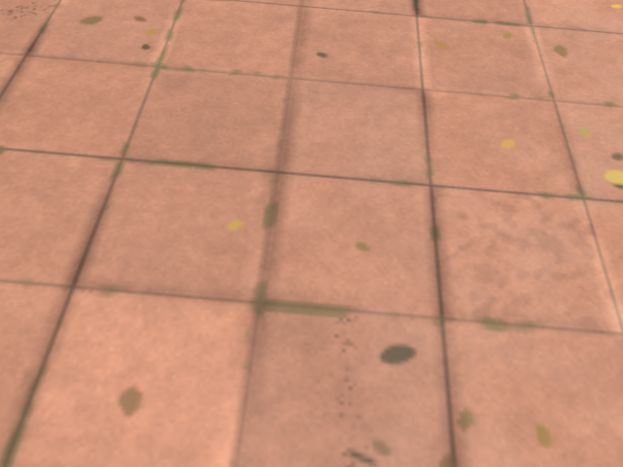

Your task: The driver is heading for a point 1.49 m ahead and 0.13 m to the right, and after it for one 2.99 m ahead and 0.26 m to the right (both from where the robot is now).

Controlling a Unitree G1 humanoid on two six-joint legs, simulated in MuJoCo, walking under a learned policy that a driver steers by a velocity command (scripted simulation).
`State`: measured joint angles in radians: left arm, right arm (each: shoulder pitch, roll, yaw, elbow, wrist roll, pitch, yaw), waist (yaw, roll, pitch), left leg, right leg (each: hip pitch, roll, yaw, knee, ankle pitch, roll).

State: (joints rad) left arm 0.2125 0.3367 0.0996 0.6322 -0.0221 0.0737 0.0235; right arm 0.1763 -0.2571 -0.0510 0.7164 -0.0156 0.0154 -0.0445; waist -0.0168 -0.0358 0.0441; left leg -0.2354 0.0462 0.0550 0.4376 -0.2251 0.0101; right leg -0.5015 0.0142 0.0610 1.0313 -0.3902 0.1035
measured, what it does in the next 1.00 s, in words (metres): steps on the spot: right foot, then left foot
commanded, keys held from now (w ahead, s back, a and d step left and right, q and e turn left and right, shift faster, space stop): e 0.40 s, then no key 0.04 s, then q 0.44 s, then w+q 0.12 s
